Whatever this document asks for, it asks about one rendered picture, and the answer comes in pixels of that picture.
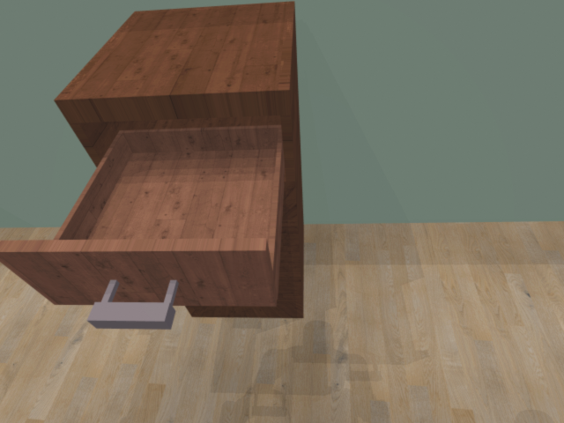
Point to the drawer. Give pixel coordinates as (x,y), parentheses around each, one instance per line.
(202,206)

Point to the cabinet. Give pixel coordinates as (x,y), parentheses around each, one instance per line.
(216,66)

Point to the handle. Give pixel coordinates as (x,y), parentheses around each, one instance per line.
(133,315)

